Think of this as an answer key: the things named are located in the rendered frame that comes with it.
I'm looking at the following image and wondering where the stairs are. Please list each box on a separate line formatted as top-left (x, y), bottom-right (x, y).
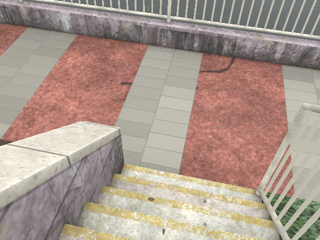
top-left (58, 163), bottom-right (280, 240)

